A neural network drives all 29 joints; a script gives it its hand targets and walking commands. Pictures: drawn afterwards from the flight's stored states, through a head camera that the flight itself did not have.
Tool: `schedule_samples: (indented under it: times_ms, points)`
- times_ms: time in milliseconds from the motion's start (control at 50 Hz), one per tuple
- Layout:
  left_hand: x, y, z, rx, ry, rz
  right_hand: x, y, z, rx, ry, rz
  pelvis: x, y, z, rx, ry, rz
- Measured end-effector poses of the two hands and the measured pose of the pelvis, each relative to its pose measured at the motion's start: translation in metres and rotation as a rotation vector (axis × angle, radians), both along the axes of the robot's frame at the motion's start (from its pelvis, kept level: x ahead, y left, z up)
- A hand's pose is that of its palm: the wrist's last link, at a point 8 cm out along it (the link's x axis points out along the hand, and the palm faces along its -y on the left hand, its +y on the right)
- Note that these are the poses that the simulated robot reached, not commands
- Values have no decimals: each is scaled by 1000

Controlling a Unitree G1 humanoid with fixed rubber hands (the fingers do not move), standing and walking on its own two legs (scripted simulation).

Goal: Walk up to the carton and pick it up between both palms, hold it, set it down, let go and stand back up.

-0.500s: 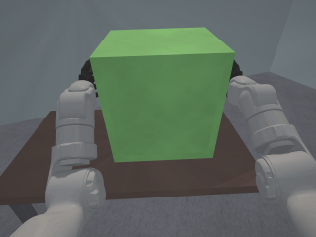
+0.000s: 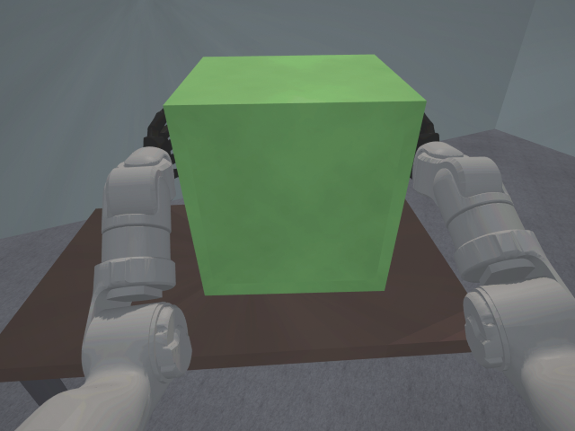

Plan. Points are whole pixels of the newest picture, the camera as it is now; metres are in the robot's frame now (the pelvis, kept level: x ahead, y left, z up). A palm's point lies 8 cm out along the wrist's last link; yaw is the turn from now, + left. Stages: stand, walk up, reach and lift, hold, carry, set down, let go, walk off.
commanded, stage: hold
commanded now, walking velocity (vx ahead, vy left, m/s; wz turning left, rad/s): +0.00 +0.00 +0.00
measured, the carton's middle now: (292, 171) +0.40 +0.00 +0.25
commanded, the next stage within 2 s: none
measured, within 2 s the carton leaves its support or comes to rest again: neither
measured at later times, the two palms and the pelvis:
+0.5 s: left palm (161, 166) +0.37 +0.18 +0.28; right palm (418, 157) +0.37 -0.17 +0.28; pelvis +0.01 +0.00 +0.00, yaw +0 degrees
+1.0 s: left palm (157, 158) +0.36 +0.18 +0.29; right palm (424, 152) +0.36 -0.17 +0.29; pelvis +0.00 +0.00 +0.00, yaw +0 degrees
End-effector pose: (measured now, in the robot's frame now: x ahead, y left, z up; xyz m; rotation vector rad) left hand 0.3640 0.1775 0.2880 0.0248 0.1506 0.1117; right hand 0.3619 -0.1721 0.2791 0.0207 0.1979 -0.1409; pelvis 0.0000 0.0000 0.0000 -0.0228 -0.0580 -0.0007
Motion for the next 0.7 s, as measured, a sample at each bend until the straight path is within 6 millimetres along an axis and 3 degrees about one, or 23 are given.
schedule_samples:
  times_ms: [360,700]
  points:
    - [14,3,-7,-5,-1,-11,11,3,3,-19,1,-7,6,1,0,-3,16,1]
    - [0,0,-16,-7,-5,1,0,0,-16,9,-1,-2,10,4,0,-4,-25,3]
